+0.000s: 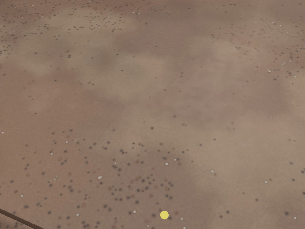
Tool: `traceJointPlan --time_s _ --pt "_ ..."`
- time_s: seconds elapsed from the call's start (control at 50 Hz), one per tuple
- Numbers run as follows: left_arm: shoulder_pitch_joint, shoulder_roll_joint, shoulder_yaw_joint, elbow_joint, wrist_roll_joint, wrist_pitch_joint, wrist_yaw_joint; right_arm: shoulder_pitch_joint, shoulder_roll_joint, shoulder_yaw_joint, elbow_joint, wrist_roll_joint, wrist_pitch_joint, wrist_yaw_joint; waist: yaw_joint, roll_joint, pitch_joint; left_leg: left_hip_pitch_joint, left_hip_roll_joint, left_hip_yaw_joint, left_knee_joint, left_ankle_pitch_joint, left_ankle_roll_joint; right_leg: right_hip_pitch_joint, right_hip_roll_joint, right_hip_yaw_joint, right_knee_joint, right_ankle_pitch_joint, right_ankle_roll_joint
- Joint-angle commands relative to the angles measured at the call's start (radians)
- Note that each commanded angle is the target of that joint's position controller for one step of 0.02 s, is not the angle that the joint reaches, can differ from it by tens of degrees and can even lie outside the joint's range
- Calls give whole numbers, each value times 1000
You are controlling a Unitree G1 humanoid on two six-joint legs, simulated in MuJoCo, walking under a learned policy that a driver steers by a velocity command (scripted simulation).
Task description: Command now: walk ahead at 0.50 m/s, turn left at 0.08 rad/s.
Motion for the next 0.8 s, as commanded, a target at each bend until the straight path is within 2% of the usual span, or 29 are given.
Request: traceJointPlan --time_s 0.02,0.06,0.1,0.14,0.16,0.18,0.2,0.22,0.24,0.26,0.3,0.34,0.4,0.46,0.48,0.5,0.54,0.56,0.58,0.6,0.62,0.64,0.66,0.68,0.7,0.72,0.74,0.76,0.8 --pt "26 129 24 -35 4 -5 3 -58 -4 16 -73 9 -10 -6 -14 -164 7 60 -17 66 -92 17 9 -30 -247 112 -39 486 -128" --pt "37 140 26 -28 4 1 7 -77 -17 14 -87 9 -11 -17 -13 -164 24 77 -28 75 -151 -2 32 0 -276 130 -16 518 -129" --pt "21 145 24 -24 4 8 11 -21 -26 9 -78 9 -17 -32 -51 -161 -3 176 -66 88 -200 -44 68 22 -289 122 81 734 -125" --pt "-15 161 30 -25 -21 16 9 198 -43 -9 0 8 -40 -40 -155 -99 -88 442 -113 97 -413 72 89 -17 -216 72 368 826 -96" --pt "-30 132 22 -48 -33 13 3 328 -130 -41 36 -11 -51 -50 -197 -2 -153 704 20 -56 -463 64 118 -228 -155 57 611 556 -57" --pt "-46 27 0 -84 -23 11 7 367 -214 -54 27 -25 -53 -54 -171 166 -173 798 316 -389 -543 215 141 -444 -45 5 932 -229 -27" --pt "39 46 14 -73 -33 28 21 376 -263 -73 35 0 -34 -50 -144 146 -189 786 406 -564 -602 130 268 -604 2 74 1160 -284 -22" --pt "-22 69 19 -77 -9 38 21 317 -180 -61 28 11 -25 -44 -134 55 -78 679 379 -511 -653 -116 287 -694 -52 84 1292 -234 -23" --pt "-106 56 22 -101 -3 42 18 276 -94 -37 39 13 -31 -35 -129 46 30 589 318 -410 -683 -208 261 -774 -70 64 1407 -203 -29" --pt "-141 35 22 -118 -4 50 18 264 -40 -22 58 7 -38 -31 -102 33 65 540 269 -326 -695 -218 212 -828 -79 56 1504 -193 -35" --pt "-196 -30 6 -165 -3 75 16 307 9 -6 112 6 -57 -37 -66 37 77 488 236 -216 -690 -157 164 -957 -79 79 1708 -211 -55" --pt "-286 -99 -19 -231 -13 87 22 359 16 1 159 -1 -71 -36 -51 23 72 484 253 -169 -679 -142 142 -1144 -51 106 1884 -229 -80" --pt "-408 -109 -53 -352 -9 94 26 312 8 18 182 3 -79 -30 26 -14 119 285 198 -19 -765 -239 73 -1155 -52 86 1689 -176 -80" --pt "-448 -52 -51 -403 7 105 9 316 -37 23 182 24 -89 -70 33 20 83 256 150 94 -845 104 112 -961 -71 -22 1383 -111 -40" --pt "-420 -38 -48 -388 10 111 5 320 -44 22 173 32 -91 -77 30 -8 52 305 139 147 -847 290 124 -889 -82 -72 1300 -116 -45" --pt "-422 -52 -55 -388 8 116 5 343 -67 16 177 40 -91 -82 19 -9 28 376 143 169 -841 460 134 -835 -86 -105 1205 -135 -60" --pt "-423 -60 -61 -379 1 115 5 373 -104 5 161 57 -80 -90 11 -7 -59 546 175 216 -718 1105 124 -673 -31 -191 991 -165 -105" --pt "-391 -47 -54 -368 0 117 4 381 -139 -9 151 47 -69 -98 25 58 -116 650 206 221 -597 1376 109 -632 12 -212 937 -239 -116" --pt "-435 19 -23 -439 -65 79 -23 320 -248 -26 123 48 -38 -107 70 199 -199 723 271 153 -449 1652 95 -564 -7 -129 848 -198 -116" --pt "-319 99 6 -425 -72 69 -41 258 -262 -37 88 51 -17 -103 131 229 -301 822 251 164 -260 1639 100 -445 38 -86 653 -224 -138" --pt "-185 188 44 -383 -67 66 -51 240 -249 -41 42 52 -17 -106 178 180 -359 602 209 135 -4 1408 87 -137 20 114 495 -143 -178" --pt "-176 328 77 -348 -68 69 -41 287 -44 6 -40 -2 -50 -71 36 -275 -418 60 -62 64 419 12 10 205 -269 794 230 -166 -346" --pt "-96 267 67 -326 -15 67 -6 239 -87 -22 -37 -1 -107 -22 90 -258 -500 -151 -139 -220 805 -132 26 274 -357 1160 3 -260 -402" --pt "-88 181 36 -277 -15 48 -5 178 -117 -45 -63 49 -130 -1 51 -152 -268 -311 -97 -222 905 -124 50 159 -365 1017 5 -266 -343" --pt "-90 119 16 -239 -29 32 -20 100 -76 -29 -107 54 -132 -8 16 -18 -85 -356 -72 -164 932 -126 66 -21 -312 836 43 -179 -284" --pt "-148 63 -2 -224 -28 21 -34 92 -46 -21 -120 49 -124 -19 -57 42 -7 -340 -34 -126 909 -105 75 -162 -245 645 70 -31 -224" --pt "-216 38 -8 -227 -21 19 -41 129 -16 -5 -135 46 -108 -29 -114 -1 -2 -279 0 -116 864 -48 75 -271 -170 475 86 36 -188" --pt "-212 27 -8 -212 -27 18 -46 130 -9 0 -153 46 -91 -34 -129 -35 2 -257 7 -98 868 -55 82 -315 -117 375 101 92 -167" --pt "-234 76 6 -223 -39 15 -38 96 -25 3 -199 35 -69 -43 -152 -16 5 -220 21 -55 619 -10 50 -389 -63 302 53 105 -165"
Next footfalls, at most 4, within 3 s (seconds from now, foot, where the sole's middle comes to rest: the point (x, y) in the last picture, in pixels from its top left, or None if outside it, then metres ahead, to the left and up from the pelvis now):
0.14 left None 0.18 0.12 -0.79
0.62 right None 0.43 -0.08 -0.68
1.14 left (189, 154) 0.80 -0.07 -0.68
1.66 right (262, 144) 0.86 -0.42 -0.68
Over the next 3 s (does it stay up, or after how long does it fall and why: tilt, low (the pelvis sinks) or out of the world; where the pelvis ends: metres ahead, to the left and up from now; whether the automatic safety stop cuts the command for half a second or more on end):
stays up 1.20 -0.32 0.09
